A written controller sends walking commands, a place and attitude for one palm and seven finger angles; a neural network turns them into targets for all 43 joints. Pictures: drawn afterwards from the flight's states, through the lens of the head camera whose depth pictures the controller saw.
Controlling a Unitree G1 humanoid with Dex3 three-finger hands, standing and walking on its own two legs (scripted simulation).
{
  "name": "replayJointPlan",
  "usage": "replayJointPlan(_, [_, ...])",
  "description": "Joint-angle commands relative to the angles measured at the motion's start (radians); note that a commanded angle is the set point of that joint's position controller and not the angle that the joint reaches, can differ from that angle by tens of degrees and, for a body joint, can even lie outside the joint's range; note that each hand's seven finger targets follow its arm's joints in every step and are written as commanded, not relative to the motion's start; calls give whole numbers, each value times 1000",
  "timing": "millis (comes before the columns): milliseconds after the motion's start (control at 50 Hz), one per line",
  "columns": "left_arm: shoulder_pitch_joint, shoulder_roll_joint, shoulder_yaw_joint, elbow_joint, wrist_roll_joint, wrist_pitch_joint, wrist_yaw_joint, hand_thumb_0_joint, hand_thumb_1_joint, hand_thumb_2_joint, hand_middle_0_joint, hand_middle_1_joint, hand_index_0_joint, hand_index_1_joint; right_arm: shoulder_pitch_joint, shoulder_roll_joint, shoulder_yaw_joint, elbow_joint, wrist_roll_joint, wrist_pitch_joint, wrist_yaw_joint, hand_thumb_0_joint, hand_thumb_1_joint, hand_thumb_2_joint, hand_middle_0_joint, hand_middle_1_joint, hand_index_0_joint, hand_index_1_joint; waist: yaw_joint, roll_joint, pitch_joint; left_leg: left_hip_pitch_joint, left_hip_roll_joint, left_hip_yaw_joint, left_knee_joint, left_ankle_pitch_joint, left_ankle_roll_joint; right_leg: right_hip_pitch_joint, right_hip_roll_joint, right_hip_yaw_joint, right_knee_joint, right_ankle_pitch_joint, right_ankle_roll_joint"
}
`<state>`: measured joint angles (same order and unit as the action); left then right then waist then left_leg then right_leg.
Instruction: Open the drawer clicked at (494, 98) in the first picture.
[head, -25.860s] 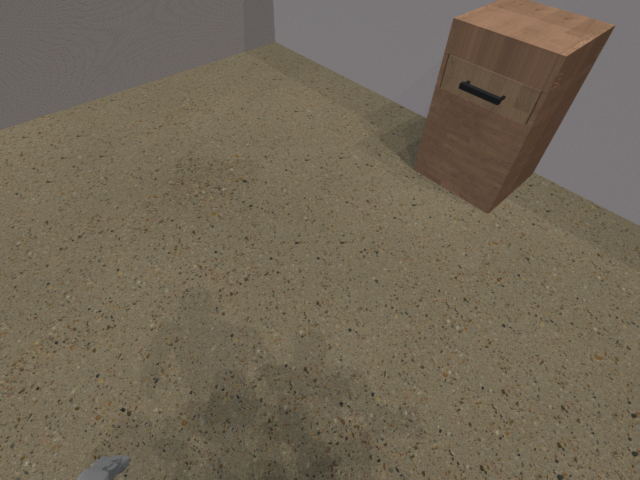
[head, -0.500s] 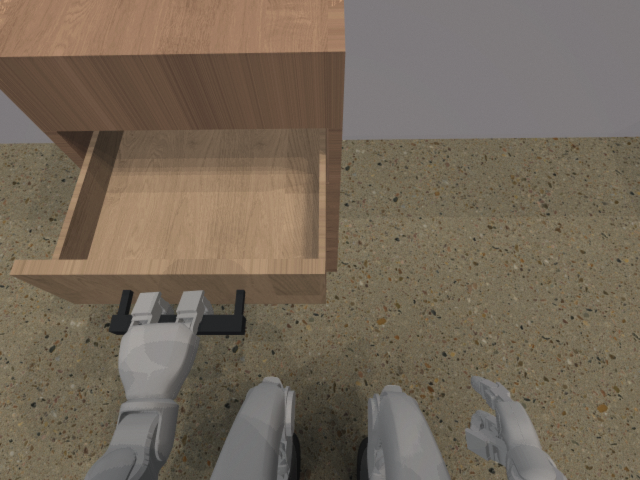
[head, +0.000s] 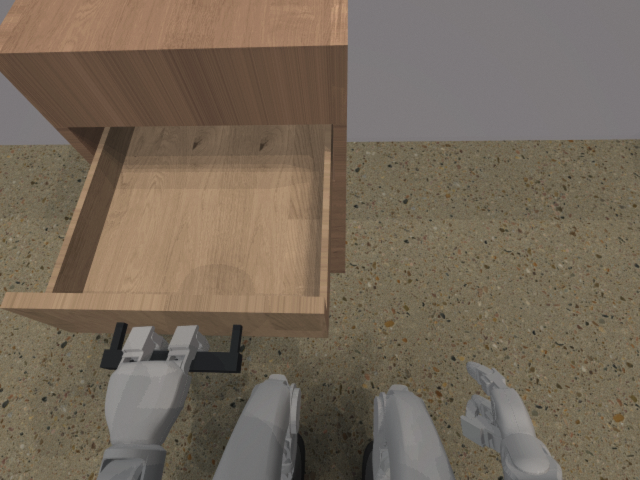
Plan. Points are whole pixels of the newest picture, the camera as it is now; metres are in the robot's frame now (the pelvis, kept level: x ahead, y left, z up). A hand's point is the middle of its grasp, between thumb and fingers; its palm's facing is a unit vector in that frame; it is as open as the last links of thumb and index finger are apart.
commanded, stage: pull the drawer open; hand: left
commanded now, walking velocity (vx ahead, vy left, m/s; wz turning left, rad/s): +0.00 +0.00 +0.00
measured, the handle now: (175, 345) +0.27 +0.22 -0.06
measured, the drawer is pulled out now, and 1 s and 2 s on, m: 0.28 0.30 0.30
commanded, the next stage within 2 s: open the thumb to release the handle in 0.44 s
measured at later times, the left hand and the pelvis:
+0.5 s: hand (168, 416) +0.19 +0.21 -0.07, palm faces -0.13 -0.10 -0.99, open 6.0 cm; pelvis -0.01 -0.01 -0.01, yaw +0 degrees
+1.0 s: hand (163, 411) +0.19 +0.22 -0.08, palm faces -0.11 -0.09 -0.99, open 11.5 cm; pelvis -0.01 +0.00 -0.01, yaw +1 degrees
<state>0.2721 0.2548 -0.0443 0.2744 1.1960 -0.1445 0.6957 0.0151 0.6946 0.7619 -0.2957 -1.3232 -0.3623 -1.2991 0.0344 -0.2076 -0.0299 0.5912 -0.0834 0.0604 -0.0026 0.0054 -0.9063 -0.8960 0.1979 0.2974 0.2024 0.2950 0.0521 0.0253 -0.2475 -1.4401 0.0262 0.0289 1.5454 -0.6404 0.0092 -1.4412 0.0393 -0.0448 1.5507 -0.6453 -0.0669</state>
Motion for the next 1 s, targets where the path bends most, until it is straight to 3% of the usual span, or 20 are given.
replayJointPlan(0, [170, 169, 129, -117, -32, 9, 28, 0, 900, 900, -400, -1350, -400, -1350, -35, -96, -29, -135, -5, -37, -9, 0, -900, -900, 200, 300, 200, 300, 32, -57, -349, 240, -55, -35, -137, 238, 31, 311, 0, 117, -244, 337, 3])
replayJointPlan(200, [229, 181, 148, -144, -38, -23, 20, 0, 900, 900, -400, -1350, -400, -1350, -54, -84, -28, -138, -3, -41, -16, 0, -900, -900, 200, 300, 200, 300, 46, -64, -340, 201, -58, -35, -118, 201, 30, 303, -5, 147, -245, 286, 3])
replayJointPlan(260, [269, 179, 150, -151, -40, -31, 17, 0, 900, 900, -400, -1350, -400, -1350, -58, -79, -26, -143, -3, -41, -17, 0, -900, -900, 200, 300, 200, 300, 54, -58, -349, 211, -59, -36, -119, 214, 29, 304, -5, 138, -235, 305, 2])
replayJointPlan(300, [276, 183, 159, -151, -44, -35, 13, 0, 900, 900, -400, -1350, -400, -1350, -59, -77, -27, -141, -3, -39, -18, 0, -900, -900, 200, 300, 200, 300, 54, -85, -340, 194, -60, -36, -115, 205, 29, 313, -6, 156, -241, 306, 4])
replayJointPlan(320, [289, 187, 169, -145, -46, -36, 13, 0, 900, 900, -400, -1350, -400, -1350, -69, -72, -27, -142, -2, -39, -19, 0, -900, -900, 200, 300, 200, 300, 63, -64, -337, 190, -59, -38, -120, 213, 28, 316, -4, 150, -235, 307, -1])
replayJointPlan(500, [336, 170, 146, -173, -45, -50, 6, 0, 900, 900, -400, -1350, -400, -1350, -64, -72, -28, -149, -5, -37, -12, 0, -900, -900, 200, 300, 200, 300, 65, -63, -360, 216, -61, -37, -123, 233, 26, 311, -3, 143, -221, 356, 1])
replayJointPlan(520, [46, 142, 62, -203, -26, -39, 14, 0, 900, 900, -400, -1350, -400, -1350, -49, -96, -25, -124, -15, -35, -13, 0, -900, -900, 200, 300, 200, 300, -29, -62, -337, 194, -44, -47, -88, 215, 36, 231, -16, 126, -220, 334, 10])
replayJointPlan(540, [32, 166, 107, -198, -16, -52, 25, 0, 830, 870, -395, -1342, -395, -1342, -35, -92, -31, -113, -16, -41, -18, 0, -900, -900, 200, 300, 200, 300, -4, -58, -357, 201, -45, -44, -83, 208, 32, 219, -12, 121, -210, 297, 11])
replayJointPlan(560, [90, 152, 98, -158, -17, -52, 24, 0, 760, 840, -390, -1335, -390, -1335, -34, -92, -30, -115, -15, -49, -19, 0, -900, -900, 200, 300, 200, 300, 4, -40, -342, 199, -48, -41, -85, 203, 32, 229, -13, 108, -214, 291, 9])
replayJointPlan(580, [109, 163, 111, -140, -21, -48, 26, 0, 690, 810, -385, -1327, -385, -1327, -34, -93, -26, -115, -16, -50, -20, 0, -900, -900, 200, 300, 200, 300, 9, -72, -353, 201, -49, -42, -85, 211, 33, 235, -10, 115, -213, 304, 8])
replayJointPlan(600, [110, 165, 114, -152, -22, -46, 28, 0, 620, 780, -380, -1320, -380, -1320, -29, -98, -31, -119, -16, -51, -20, 0, -900, -900, 200, 300, 200, 300, 13, -64, -360, 212, -50, -43, -91, 214, 33, 241, -9, 110, -211, 305, 7])
replayJointPlan(680, [110, 169, 114, -160, -41, -25, 23, 0, 340, 660, -360, -1290, -360, -1290, -20, -97, -34, -121, -10, -49, -23, 0, -900, -900, 200, 300, 200, 300, 12, -94, -393, 208, -53, -37, -94, 222, 34, 293, -17, 124, -228, 338, 14])
replayJointPlan(860, [99, 157, 73, -160, -50, -7, 9, 0, -290, 390, -315, -1222, -315, -1222, -22, -101, -30, -126, -4, -43, -31, 0, -900, -900, 200, 300, 200, 300, 1, -68, -347, 208, -46, -41, -109, 191, 37, 272, -13, 110, -248, 261, 12])
replayJointPlan(920, [100, 169, 83, -155, -47, -5, 11, 0, -500, 300, -300, -1200, -300, -1200, -27, -99, -28, -125, -3, -45, -31, 0, -900, -900, 200, 300, 200, 300, 8, -52, -343, 209, -45, -42, -116, 191, 36, 271, -12, 99, -246, 242, 7])
replayJointPlan(980, [114, 156, 68, -161, -40, -5, 14, 0, -500, 300, -300, -1200, -300, -1200, -24, -103, -27, -130, -6, -43, -25, 0, -900, -900, 200, 300, 200, 300, 9, -39, -350, 238, -47, -42, -126, 197, 35, 244, -6, 91, -241, 231, 6])
